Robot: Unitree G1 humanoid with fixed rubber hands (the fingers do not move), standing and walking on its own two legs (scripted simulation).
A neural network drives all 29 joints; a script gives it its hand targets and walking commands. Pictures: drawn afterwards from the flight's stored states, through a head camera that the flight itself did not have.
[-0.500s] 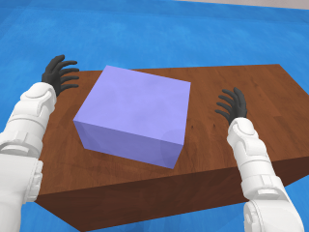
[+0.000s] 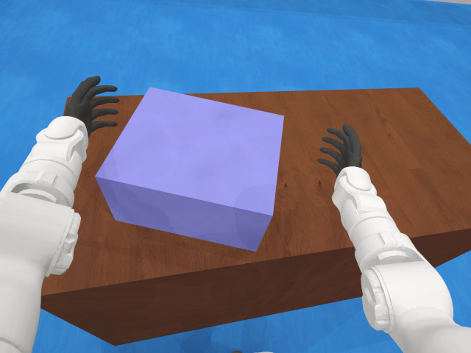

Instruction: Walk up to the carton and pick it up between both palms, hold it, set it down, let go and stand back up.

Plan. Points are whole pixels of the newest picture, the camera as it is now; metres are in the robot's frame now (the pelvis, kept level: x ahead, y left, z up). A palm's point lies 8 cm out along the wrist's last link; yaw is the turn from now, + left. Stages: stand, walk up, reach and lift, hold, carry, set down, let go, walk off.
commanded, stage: reach and lift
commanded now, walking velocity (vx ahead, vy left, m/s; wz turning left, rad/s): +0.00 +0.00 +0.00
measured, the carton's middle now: (201, 166) +0.46 -0.03 +0.00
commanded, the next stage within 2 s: none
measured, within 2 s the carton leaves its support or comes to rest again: neither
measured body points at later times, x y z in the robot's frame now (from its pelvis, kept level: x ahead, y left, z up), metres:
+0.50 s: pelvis -0.02 +0.00 -0.03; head +0.07 +0.04 +0.41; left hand +0.48 +0.18 +0.03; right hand +0.37 -0.26 +0.01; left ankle -0.02 +0.12 -0.73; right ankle +0.03 -0.13 -0.73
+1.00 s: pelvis -0.02 +0.00 -0.03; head +0.07 +0.04 +0.40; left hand +0.49 +0.16 +0.05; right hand +0.39 -0.22 +0.02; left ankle -0.02 +0.12 -0.73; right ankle +0.03 -0.13 -0.73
